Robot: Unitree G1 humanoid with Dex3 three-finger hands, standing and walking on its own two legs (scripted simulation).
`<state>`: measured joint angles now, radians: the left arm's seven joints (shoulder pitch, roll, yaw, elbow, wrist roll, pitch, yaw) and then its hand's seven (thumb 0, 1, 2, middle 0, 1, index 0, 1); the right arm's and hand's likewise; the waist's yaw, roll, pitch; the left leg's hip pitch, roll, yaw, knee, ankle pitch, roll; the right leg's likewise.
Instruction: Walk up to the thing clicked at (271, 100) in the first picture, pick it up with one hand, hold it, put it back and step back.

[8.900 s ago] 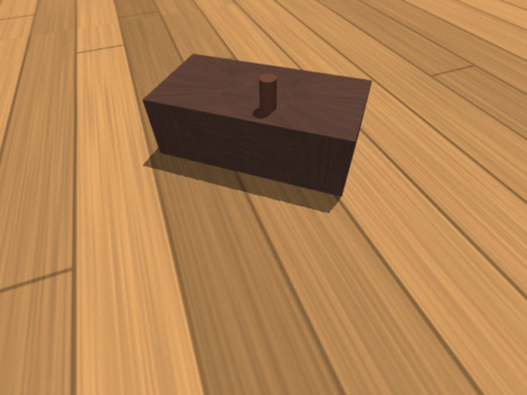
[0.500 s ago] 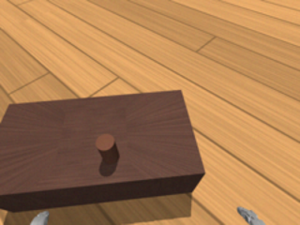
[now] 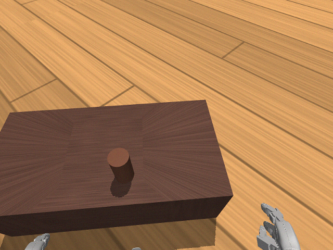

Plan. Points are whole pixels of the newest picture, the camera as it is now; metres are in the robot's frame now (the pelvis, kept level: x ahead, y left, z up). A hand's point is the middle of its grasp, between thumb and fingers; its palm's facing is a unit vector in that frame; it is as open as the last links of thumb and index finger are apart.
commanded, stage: go down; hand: left
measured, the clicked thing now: (121, 166) +0.48 +0.18 -0.29
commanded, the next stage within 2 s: none
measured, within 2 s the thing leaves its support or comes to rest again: neither
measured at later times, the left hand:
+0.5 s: hand out of the picture +0.12 +0.27 -0.10, palm faces +0.10 -0.94 -0.33, open 17.6 cm
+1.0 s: hand out of the picture +0.12 +0.28 -0.09, palm faces +0.13 -0.94 -0.32, open 17.6 cm
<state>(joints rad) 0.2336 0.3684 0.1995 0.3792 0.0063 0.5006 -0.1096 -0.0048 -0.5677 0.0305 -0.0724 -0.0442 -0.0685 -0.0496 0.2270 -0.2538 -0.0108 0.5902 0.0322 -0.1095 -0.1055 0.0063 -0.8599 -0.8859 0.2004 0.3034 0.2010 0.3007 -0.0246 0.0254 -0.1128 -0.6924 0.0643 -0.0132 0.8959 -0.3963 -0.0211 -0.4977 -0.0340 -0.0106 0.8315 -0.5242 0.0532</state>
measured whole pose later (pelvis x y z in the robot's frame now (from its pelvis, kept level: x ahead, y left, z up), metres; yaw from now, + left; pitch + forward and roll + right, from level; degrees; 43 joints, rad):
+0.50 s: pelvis -0.02 +0.00 -0.02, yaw +0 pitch +12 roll -3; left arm 0.36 0.37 0.21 0.12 -0.03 0.60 -0.07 -0.01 -0.59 0.07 -0.06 -0.07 -0.06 -0.08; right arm 0.27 -0.23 0.01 0.55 0.03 -0.17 -0.17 0.01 -0.86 -0.89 0.20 0.30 0.20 0.30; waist -0.03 0.04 -0.15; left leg -0.82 0.07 -0.04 1.04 -0.43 -0.02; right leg -0.61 -0.02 -0.03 0.97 -0.57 0.06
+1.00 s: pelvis -0.02 +0.00 -0.02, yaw +0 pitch +12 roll -3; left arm 0.37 0.39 0.24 0.11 -0.05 0.58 -0.09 -0.01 -0.59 0.12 -0.06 -0.07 -0.04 -0.10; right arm 0.27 -0.24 0.02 0.57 0.03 -0.21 -0.19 0.01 -0.86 -0.89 0.20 0.30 0.20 0.30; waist -0.03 0.04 -0.15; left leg -0.83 0.07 -0.05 1.04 -0.43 -0.03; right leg -0.62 -0.02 -0.03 0.98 -0.57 0.05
